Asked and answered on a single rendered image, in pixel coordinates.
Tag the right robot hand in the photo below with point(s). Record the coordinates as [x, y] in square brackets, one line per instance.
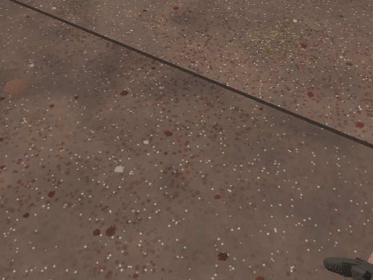
[358, 269]

